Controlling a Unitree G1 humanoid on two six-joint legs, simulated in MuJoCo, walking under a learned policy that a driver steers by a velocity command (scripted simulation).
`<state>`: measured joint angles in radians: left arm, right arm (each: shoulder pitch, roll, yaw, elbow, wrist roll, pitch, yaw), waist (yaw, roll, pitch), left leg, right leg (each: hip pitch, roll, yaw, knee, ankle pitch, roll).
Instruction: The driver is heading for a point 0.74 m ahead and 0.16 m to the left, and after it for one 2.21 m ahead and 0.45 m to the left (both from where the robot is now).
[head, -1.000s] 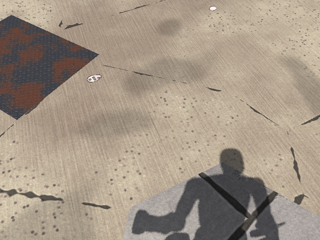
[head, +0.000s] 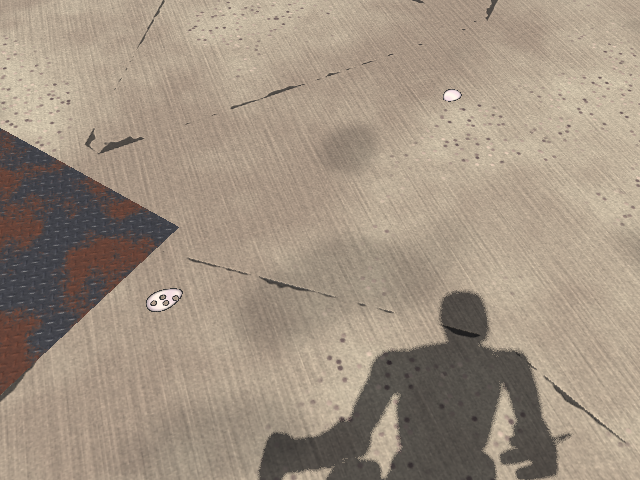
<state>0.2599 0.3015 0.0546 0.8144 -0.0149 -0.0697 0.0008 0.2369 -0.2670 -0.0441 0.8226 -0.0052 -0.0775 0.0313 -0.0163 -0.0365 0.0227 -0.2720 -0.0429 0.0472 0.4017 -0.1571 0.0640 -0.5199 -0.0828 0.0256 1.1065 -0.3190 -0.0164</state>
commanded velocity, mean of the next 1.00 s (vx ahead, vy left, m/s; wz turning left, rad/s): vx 0.50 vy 0.00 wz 0.35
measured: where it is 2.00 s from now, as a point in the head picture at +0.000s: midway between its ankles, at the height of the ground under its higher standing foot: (258, 366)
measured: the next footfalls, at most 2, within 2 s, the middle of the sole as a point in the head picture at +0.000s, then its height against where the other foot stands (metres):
right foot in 0.34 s outside the picture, level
left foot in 0.86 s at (251, 431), level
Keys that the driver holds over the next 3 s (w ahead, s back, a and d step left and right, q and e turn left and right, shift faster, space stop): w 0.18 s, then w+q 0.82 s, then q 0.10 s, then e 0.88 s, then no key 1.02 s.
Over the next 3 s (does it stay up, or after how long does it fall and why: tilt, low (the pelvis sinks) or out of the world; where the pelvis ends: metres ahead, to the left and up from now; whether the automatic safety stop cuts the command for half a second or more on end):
stays up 0.74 0.13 0.00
